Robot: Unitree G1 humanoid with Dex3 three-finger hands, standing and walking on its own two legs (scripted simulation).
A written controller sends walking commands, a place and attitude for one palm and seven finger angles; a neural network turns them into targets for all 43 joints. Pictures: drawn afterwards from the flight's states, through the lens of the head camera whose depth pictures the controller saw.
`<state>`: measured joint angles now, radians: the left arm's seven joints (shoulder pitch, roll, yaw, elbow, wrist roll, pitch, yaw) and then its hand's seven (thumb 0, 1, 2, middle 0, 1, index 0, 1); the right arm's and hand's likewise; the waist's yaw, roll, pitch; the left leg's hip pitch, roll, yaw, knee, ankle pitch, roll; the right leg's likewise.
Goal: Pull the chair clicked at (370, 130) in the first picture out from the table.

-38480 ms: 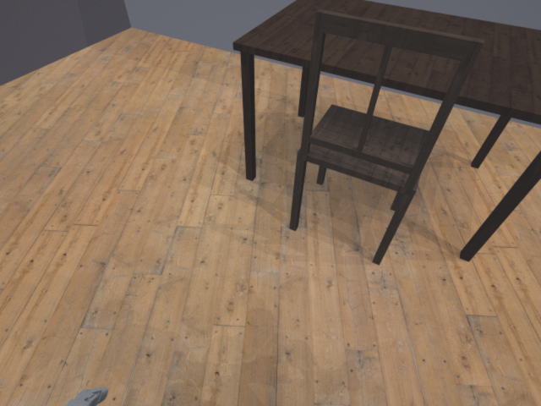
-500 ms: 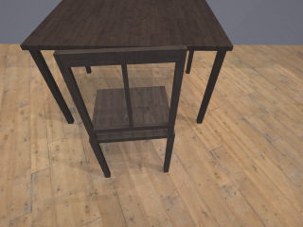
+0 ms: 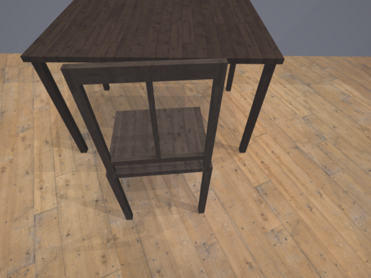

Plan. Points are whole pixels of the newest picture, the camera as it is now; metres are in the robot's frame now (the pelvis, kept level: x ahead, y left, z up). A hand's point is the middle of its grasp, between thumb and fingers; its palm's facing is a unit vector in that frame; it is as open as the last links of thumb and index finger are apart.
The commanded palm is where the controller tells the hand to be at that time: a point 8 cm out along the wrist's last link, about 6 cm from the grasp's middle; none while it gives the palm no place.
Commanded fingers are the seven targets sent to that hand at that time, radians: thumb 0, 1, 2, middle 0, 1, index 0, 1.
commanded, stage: look to check the result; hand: left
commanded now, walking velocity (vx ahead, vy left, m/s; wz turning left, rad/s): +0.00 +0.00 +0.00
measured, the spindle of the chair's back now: (154, 125) +0.57 +0.13 -0.05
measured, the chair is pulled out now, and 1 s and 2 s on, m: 0.25 0.25 0.25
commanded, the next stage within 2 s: take the last steps up to it in 0.04 s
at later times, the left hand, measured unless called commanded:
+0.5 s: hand out of the picture +0.00 +0.15 -0.18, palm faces +0.05 -0.98 -0.19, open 7.4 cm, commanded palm none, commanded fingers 0.00 0.90 0.90 -0.20 -0.30 -0.20 -0.30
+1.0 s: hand (119, 265) +0.19 +0.18 -0.18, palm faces +0.10 -0.97 -0.23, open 7.4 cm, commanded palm none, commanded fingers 0.00 0.90 0.90 -0.20 -0.30 -0.20 -0.30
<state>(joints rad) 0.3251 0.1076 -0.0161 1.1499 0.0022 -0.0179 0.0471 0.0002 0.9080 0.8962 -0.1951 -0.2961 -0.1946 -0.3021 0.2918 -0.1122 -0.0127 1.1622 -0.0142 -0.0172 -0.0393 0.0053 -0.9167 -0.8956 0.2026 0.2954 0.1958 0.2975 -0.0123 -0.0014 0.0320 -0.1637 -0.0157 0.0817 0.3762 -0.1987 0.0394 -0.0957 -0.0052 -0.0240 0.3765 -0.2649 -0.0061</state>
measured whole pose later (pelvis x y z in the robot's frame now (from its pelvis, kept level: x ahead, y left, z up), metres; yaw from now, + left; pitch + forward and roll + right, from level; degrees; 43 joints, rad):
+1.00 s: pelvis +0.14 -0.01 -0.02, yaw +2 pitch -1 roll +1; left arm 0.24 0.19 0.05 0.97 0.02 -0.04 0.00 0.00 0.91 0.90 -0.19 -0.30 -0.19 -0.30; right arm 0.28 -0.14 -0.05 1.07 -0.04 -0.01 -0.02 0.01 -0.92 -0.90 0.21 0.30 0.20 0.30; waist 0.01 0.00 0.04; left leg -0.31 0.00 0.01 0.61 -0.29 0.01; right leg -0.35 -0.07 -0.01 0.64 -0.38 -0.01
